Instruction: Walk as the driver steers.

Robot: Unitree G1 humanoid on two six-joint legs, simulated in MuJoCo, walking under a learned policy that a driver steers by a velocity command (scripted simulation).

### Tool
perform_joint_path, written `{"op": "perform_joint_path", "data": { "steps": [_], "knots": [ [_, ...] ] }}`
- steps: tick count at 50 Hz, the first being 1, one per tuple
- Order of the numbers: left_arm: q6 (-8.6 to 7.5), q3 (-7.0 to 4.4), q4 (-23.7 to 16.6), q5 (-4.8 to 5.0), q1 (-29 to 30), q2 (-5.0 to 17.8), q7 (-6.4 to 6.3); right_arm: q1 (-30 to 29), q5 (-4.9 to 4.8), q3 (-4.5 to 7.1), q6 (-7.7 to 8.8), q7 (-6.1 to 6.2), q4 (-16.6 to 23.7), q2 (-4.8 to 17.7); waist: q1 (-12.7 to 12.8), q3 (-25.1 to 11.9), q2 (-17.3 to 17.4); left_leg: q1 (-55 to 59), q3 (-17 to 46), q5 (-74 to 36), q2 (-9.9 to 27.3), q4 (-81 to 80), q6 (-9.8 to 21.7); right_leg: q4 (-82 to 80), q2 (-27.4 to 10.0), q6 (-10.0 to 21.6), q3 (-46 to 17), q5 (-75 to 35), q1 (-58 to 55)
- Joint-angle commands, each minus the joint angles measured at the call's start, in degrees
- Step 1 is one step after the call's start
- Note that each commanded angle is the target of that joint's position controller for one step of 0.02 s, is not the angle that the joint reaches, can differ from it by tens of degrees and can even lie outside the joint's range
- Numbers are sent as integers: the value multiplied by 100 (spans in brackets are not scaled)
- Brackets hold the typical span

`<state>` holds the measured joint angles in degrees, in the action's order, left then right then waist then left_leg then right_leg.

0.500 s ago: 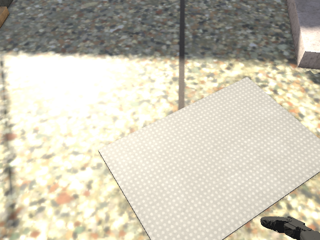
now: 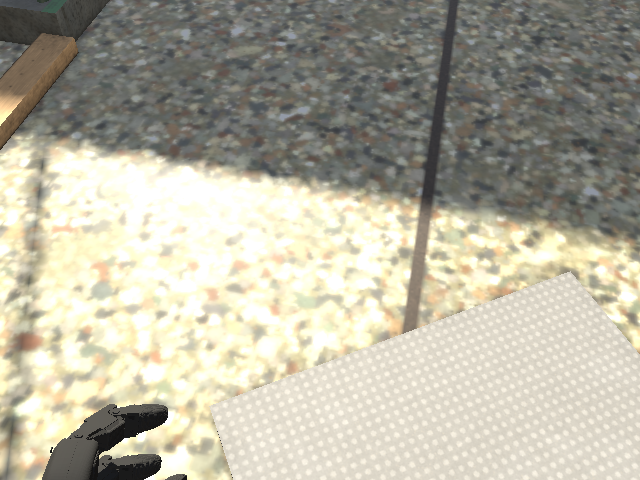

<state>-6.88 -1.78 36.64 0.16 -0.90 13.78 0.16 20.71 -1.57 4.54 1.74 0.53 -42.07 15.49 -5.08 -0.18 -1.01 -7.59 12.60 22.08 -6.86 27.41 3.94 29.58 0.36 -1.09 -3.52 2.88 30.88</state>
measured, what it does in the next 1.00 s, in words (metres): walks ahead: left foot, then right foot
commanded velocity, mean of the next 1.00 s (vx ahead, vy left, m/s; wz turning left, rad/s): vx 0.50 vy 0.00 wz -0.05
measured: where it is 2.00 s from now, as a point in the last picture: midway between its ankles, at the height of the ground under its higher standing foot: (306, 277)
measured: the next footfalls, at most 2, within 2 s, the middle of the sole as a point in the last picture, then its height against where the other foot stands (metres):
left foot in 0.48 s outside the picture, level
right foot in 0.98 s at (320, 387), level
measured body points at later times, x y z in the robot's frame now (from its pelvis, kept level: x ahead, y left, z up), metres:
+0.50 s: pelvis +0.25 +0.05 +0.00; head +0.27 +0.07 +0.45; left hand +0.23 +0.33 -0.13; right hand +0.50 -0.17 -0.06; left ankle +0.30 +0.15 -0.74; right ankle +0.14 -0.13 -0.70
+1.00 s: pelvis +0.51 +0.05 -0.01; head +0.55 +0.05 +0.44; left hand +0.77 +0.25 -0.09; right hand +0.49 -0.23 -0.14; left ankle +0.31 +0.16 -0.70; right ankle +0.62 -0.04 -0.72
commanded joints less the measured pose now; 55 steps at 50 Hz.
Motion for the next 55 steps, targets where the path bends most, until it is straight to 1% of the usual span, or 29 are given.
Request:
{"op": "perform_joint_path", "data": {
  "steps": [1, 2, 3, 4, 5, 7, 9, 13, 19, 22, 23, 24, 25, 26, 27, 28, 29, 31, 36, 43, 46, 48, 49, 50, 51, 52, 53, 54, 55],
  "knots": [
    [-153, -526, -113, -170, -1552, 1397, -53, -122, 6, 17, 150, 22, 599, 200, 956, -1633, -52, -1918, 142, -1836, 429, 2098, 86, -244, -1295, 1089, -1535, 844, -4054],
    [-67, -609, 104, -130, -2149, 1507, -4, 285, -28, -50, 195, 27, 631, 228, 986, -2181, -1793, -3213, -265, 881, 94, 3591, -187, -993, -2229, 1788, -3894, 2245, -5000],
    [-46, -483, 50, -10, -2025, 1035, -22, 262, -60, 48, 199, -5, 495, 634, 1013, -1592, -1247, -3812, -69, 805, 411, 4384, -234, -1233, -2248, 1725, -4113, 3330, -4699],
    [6, -421, 33, 13, -1770, 829, -48, -234, -11, 73, 175, -24, 557, 759, 1044, -886, -674, -3946, -268, 335, 593, 4614, -264, -1267, -2020, 1533, -3320, 2967, -4004],
    [55, -389, 52, -27, -1535, 759, -50, -597, 76, 55, 180, -27, 679, 674, 949, -493, -331, -3872, -474, -2, 759, 4486, -235, -1322, -1807, 1430, -2685, 2315, -3358],
    [60, -304, 136, -83, -1330, 564, -10, -737, 102, 46, 195, -60, 743, 470, 670, -100, -311, -3381, -549, -288, 1036, 4006, -184, -1590, -1449, 1328, -1876, 1295, -2419],
    [40, -295, 249, -10, -1280, 530, 31, -653, 73, -8, 172, -95, 688, 278, 537, -60, -493, -3050, -770, -357, 1105, 3400, -211, -1795, -1264, 1362, -1347, 806, -2064],
    [79, -418, 420, 70, -1276, 970, 24, -1197, 120, -149, 217, -154, 731, 59, 634, -56, -442, -2362, -1056, -1354, 1127, 1695, -278, -1871, -1112, 1333, -534, 178, -1651],
    [179, -482, 684, 192, -1702, 1266, 33, -1908, 27, -109, 236, -230, 928, 339, 865, 13, -397, -1901, -1032, -1752, 1041, 475, -210, -1500, -1441, 1149, -596, 580, -2019],
    [271, -444, 793, 172, -1732, 1231, 23, -1304, 68, 8, 222, -196, 723, 492, 501, -128, -227, -789, -1341, -1542, 803, -30, -19, -671, -1278, 909, -425, 323, -1895],
    [273, -358, 821, 117, -1764, 1016, 32, -611, 88, 136, 213, -149, 539, 744, 178, -485, 12, 164, -1192, -1501, 916, -97, 136, 382, -951, 726, -83, -72, -1612],
    [244, -194, 655, -61, -1760, 581, 36, 318, 193, 252, 201, -84, 422, 1248, -103, -1216, 1081, 1511, 274, -1759, 2154, -175, 496, 2479, -502, 377, 455, 1219, -569],
    [96, -110, 551, 13, -2271, 371, 33, 495, 211, 280, 178, -110, 435, 1625, 113, -1482, 2118, 2693, 2336, -1493, 2979, -608, 1365, 4029, 90, 115, 392, 3097, 1347],
    [30, -210, 588, 182, -1980, 837, 20, 628, 111, 239, 177, -146, 327, 1229, -133, -1292, 1429, 2515, 2638, -349, 2982, -984, 1506, 4704, -151, 110, 33, 2914, 2150],
    [18, -254, 502, 232, -1516, 1027, 10, 347, 104, 133, 210, -149, 364, 927, -126, -758, 977, 2022, 1954, -275, 2753, -1027, 1254, 4857, -382, 193, -4, 2382, 2337],
    [58, -239, 506, 173, -1330, 921, -13, -74, 158, 44, 223, -159, 403, 719, 56, -472, 649, 1363, 1326, -657, 2502, -1130, 1069, 4708, -580, 201, 12, 1852, 2118],
    [113, -241, 500, 103, -1301, 865, -21, -401, 211, -16, 248, -175, 432, 558, 240, -213, 658, 790, 877, -1131, 2305, -1303, 970, 4431, -690, 178, -69, 1467, 1871],
    [248, -242, 533, 124, -1463, 702, 1, -584, 232, -35, 337, -176, 338, 420, 504, -91, 808, 251, 202, -2065, 2101, -1525, 803, 4274, -737, 160, -176, 1106, 1466],
    [355, -202, 313, 100, -1000, 472, 4, -341, 264, 26, 426, -73, 18, 531, 490, 59, 419, 282, -947, -3609, 2012, -1703, 620, 3294, -510, 95, -364, 117, 1776],
    [300, -78, -256, 115, 329, 224, 310, 170, 181, 49, 331, 72, -375, 785, 55, 397, 379, 896, -1824, -4137, 2044, -1714, 205, 1115, -304, 385, 532, -609, 1240],
    [314, -188, -368, 103, 139, 449, 406, 44, 158, 89, 208, 144, -337, 975, 331, 32, 681, 1358, -2101, -6585, 2123, -782, 153, 990, 116, 673, 1000, 291, 544],
    [356, -365, -210, 111, -890, 786, 384, -144, 140, 127, 113, 222, -264, 1117, 954, -507, 893, 1169, -2220, -7795, 2090, 744, 109, 710, 474, 985, 1106, 671, -864],
    [375, -556, -16, 105, -1877, 1204, 294, -253, 111, 113, 138, 250, -158, 1108, 1475, -987, 571, 169, -2245, -6717, 1867, 2190, -55, 242, 306, 1283, 512, 263, -2547],
    [378, -703, -3, 116, -2226, 1858, 200, 365, 295, -133, 278, 124, 124, 363, 1074, -1708, -927, -2597, -2034, -1520, 867, 4664, -451, 51, -1364, 2416, -2543, 871, -5031],
    [362, -600, -78, 110, -2301, 1579, 148, 110, 241, -143, 545, -32, 164, 565, 1177, -2492, -868, -3472, -684, 906, 323, 5526, -369, -963, -1895, 2786, -4637, 1632, -5506],
    [342, -504, -69, 56, -2058, 1279, 127, -562, -13, -20, 668, -125, 385, 893, 1254, -1596, -552, -3993, -457, 407, 684, 5454, -272, -1198, -1698, 2376, -3721, 1630, -4871],
    [327, -450, -104, 84, -1703, 1096, 120, -784, -16, -61, 715, -119, 490, 815, 996, -925, -55, -3846, -538, -50, 928, 4909, -238, -1260, -1470, 2140, -2978, 1210, -3888],
    [325, -411, -146, 101, -1379, 973, 129, -819, 108, -47, 697, -66, 463, 733, 710, -503, 276, -3549, -656, -161, 1102, 4399, -304, -1329, -1224, 1969, -2443, 604, -3048],
    [311, -358, -219, 50, -1143, 817, 126, -708, 182, 3, 619, -30, 441, 765, 474, -308, 210, -3117, -667, -303, 1266, 4030, -360, -1465, -1011, 1880, -2005, 222, -2393]
  ]
}}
